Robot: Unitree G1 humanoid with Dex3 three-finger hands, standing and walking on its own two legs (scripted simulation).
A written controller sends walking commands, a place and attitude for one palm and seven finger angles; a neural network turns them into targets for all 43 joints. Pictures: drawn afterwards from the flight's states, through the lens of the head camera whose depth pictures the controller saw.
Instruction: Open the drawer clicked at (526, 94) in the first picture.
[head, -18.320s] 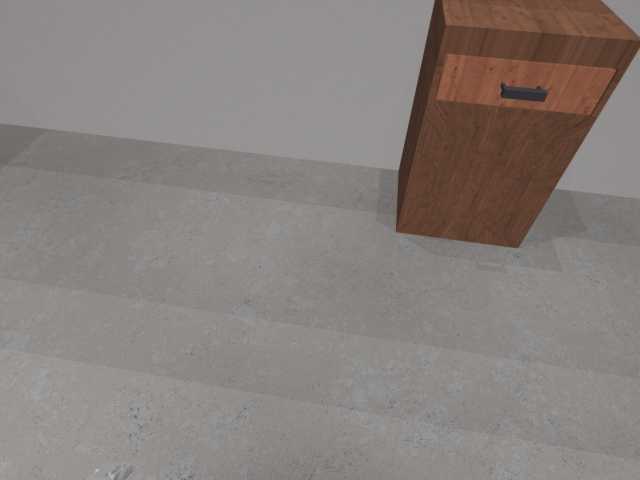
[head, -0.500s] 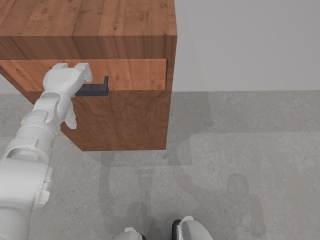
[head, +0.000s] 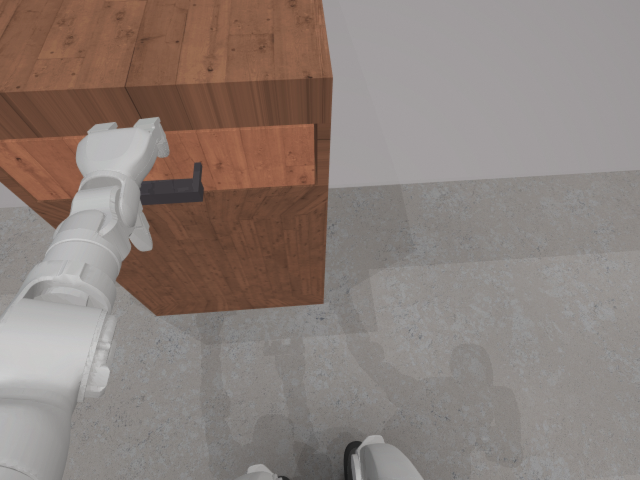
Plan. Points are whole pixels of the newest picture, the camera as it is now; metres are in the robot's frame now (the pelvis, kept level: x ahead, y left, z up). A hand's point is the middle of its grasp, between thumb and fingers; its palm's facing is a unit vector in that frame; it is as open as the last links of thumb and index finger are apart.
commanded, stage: move the hooked fingers above the handle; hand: left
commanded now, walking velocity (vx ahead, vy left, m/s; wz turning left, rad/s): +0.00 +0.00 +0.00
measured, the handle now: (162, 181) +0.56 +0.20 -0.03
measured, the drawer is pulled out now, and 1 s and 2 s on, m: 0.00 0.00 0.00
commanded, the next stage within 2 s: lower the fingers behind the handle in 1.94 s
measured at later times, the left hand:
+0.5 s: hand (140, 177) +0.51 +0.20 +0.04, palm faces -0.05 -0.01 -1.00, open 13.5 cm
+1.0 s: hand (137, 183) +0.52 +0.21 +0.02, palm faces -0.02 -0.01 -1.00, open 13.5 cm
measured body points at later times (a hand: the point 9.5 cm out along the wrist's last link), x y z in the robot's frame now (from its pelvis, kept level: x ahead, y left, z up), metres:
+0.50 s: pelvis +0.01 +0.00 +0.00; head +0.12 -0.01 +0.43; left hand +0.51 +0.20 +0.09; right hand +0.02 -0.27 -0.14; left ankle -0.02 +0.09 -0.70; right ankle +0.04 -0.11 -0.70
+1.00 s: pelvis +0.01 +0.00 -0.01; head +0.14 -0.01 +0.42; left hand +0.51 +0.21 +0.08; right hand +0.02 -0.28 -0.14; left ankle -0.02 +0.09 -0.70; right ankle +0.04 -0.11 -0.70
